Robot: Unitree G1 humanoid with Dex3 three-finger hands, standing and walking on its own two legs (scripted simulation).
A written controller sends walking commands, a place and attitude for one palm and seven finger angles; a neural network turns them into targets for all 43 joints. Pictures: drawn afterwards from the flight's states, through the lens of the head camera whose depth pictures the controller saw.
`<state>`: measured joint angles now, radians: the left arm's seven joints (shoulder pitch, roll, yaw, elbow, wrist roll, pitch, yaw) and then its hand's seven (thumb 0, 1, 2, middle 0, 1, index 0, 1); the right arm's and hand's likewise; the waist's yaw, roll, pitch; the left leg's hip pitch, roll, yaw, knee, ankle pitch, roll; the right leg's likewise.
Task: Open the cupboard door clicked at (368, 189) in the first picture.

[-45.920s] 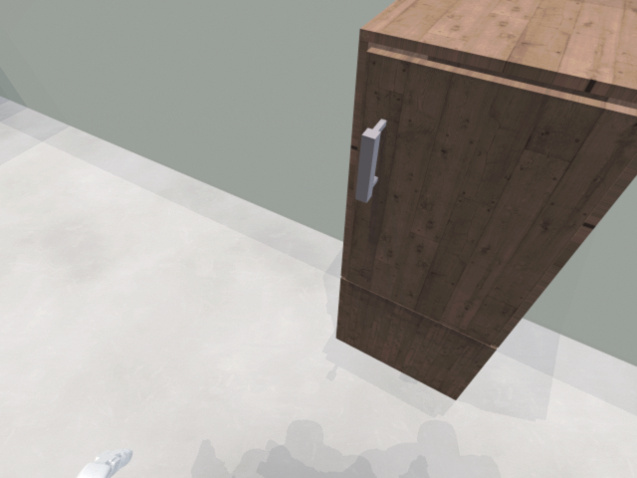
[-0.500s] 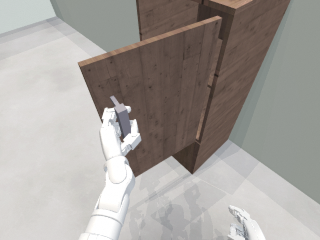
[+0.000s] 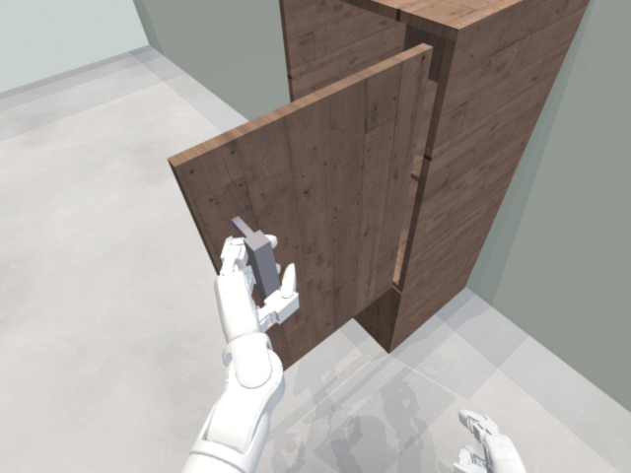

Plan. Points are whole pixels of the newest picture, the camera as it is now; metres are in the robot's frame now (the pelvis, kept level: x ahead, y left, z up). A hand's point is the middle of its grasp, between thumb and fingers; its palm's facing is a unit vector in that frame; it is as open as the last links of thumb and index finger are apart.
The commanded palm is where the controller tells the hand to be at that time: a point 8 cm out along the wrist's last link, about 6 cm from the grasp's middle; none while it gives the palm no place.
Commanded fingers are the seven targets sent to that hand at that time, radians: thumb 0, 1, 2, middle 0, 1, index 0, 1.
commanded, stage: open thumb and fingers to let go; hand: left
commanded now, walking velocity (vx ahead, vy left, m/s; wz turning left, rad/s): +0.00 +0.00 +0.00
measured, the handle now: (257, 264) +0.36 +0.10 +0.08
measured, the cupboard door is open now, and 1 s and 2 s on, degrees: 90 92 91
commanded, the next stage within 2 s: slide the hand sideways off the handle in 0.58 s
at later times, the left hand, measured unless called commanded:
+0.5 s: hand (274, 297) +0.31 +0.07 +0.08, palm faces +0.30 -0.95 -0.02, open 14.7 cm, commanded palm +0.27 +0.10 +0.07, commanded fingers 0.00 -0.50 0.30 -0.17 -0.40 -0.17 -0.40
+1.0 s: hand (273, 323) +0.28 +0.07 +0.08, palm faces -0.17 -0.98 +0.04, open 16.4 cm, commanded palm +0.26 +0.12 +0.07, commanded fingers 0.00 -0.50 0.30 -0.15 -0.30 -0.15 -0.30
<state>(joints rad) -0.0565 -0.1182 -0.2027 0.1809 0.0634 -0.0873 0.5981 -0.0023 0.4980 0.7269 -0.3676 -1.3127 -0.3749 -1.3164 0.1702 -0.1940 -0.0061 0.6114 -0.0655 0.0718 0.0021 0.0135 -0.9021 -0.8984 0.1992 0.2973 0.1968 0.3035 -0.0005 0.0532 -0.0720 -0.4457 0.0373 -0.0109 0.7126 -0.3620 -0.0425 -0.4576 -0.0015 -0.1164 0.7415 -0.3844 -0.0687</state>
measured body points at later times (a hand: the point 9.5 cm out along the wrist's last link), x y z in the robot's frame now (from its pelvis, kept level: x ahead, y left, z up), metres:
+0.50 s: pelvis -0.01 +0.02 +0.00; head +0.00 +0.00 +0.45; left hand +0.29 +0.12 +0.08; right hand +0.16 -0.20 -0.11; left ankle +0.00 +0.15 -0.71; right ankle +0.00 -0.07 -0.71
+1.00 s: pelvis -0.03 +0.05 -0.01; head -0.01 +0.02 +0.44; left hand +0.28 +0.12 +0.08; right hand +0.13 -0.17 -0.11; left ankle +0.00 +0.15 -0.71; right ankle +0.00 -0.07 -0.71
